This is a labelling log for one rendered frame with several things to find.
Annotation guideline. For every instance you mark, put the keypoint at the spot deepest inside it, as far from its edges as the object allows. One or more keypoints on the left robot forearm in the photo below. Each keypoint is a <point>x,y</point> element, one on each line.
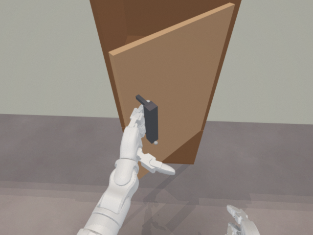
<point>112,208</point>

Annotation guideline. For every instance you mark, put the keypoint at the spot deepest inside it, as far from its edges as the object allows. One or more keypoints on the cupboard door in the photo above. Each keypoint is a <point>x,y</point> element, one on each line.
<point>174,68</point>

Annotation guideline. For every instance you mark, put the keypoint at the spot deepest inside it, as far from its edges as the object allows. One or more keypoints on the left robot hand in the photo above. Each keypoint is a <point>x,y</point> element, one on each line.
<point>131,140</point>

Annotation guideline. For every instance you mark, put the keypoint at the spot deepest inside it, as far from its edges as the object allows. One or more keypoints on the right robot hand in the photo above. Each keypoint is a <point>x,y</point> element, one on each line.
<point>247,226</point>

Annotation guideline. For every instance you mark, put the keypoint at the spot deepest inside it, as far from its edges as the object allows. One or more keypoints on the handle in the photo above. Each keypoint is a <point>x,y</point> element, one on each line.
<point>151,119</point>

